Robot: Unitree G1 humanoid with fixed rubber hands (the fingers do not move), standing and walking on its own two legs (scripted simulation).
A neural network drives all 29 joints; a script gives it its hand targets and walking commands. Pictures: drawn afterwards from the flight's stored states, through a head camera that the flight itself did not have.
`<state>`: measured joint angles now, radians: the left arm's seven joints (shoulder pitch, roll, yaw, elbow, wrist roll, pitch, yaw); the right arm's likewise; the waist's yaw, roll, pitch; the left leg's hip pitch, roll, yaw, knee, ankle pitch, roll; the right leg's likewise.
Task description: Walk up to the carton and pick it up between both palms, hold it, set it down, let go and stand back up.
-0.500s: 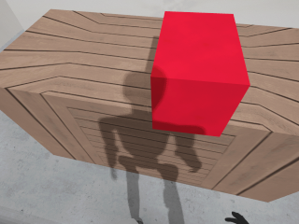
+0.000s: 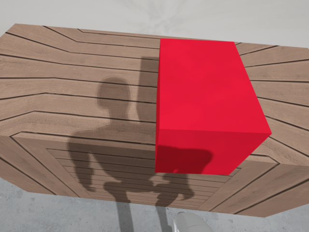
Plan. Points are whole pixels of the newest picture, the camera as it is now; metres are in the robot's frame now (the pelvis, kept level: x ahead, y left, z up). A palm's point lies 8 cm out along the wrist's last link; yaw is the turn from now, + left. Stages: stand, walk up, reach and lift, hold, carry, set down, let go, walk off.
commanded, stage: walk up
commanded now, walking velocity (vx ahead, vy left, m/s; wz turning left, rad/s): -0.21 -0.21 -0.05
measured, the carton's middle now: (194, 106) +0.41 -0.10 +0.08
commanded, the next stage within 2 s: none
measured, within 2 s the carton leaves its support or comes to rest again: neither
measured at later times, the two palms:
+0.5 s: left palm out of the picture +0.05 +0.14 -0.11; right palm out of the picture +0.06 -0.40 -0.15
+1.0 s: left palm out of the picture -0.11 +0.20 -0.13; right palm out of the picture -0.19 -0.32 -0.11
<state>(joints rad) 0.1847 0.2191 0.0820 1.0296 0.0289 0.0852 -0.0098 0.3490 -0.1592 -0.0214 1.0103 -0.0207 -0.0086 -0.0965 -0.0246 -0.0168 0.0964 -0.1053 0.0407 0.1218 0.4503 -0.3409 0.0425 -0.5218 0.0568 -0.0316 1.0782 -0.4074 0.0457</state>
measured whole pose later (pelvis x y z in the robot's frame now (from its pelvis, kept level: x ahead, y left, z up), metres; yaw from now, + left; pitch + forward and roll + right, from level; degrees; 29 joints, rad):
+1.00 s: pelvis -0.16 -0.06 +0.01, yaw +0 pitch +0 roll -5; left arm 0.22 0.26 0.09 0.99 0.02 0.08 -0.01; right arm 0.36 -0.23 -0.04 1.02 -0.04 0.06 -0.02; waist -0.02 0.01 -0.01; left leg -0.17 0.04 0.01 0.41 -0.23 0.04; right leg -0.52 0.12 0.11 1.11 -0.32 0.00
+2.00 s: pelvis -0.06 -0.10 -0.01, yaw -1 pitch +2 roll +2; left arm 0.42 0.10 0.00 1.10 0.01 -0.05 0.04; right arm 0.16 -0.14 -0.02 1.00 -0.01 -0.02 -0.02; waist 0.04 -0.05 0.09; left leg -0.31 0.01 0.11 0.48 -0.23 0.01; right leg -0.07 -0.08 -0.11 0.54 -0.42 0.00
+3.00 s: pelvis -0.13 -0.02 +0.00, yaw -2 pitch +0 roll -2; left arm 0.23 0.21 0.08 1.06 0.01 0.06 0.00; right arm 0.34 -0.14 0.01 1.03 -0.01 -0.02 -0.03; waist 0.01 -0.05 -0.01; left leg -0.10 -0.01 0.05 0.37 -0.28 0.04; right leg -0.39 0.01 0.07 0.77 -0.27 -0.01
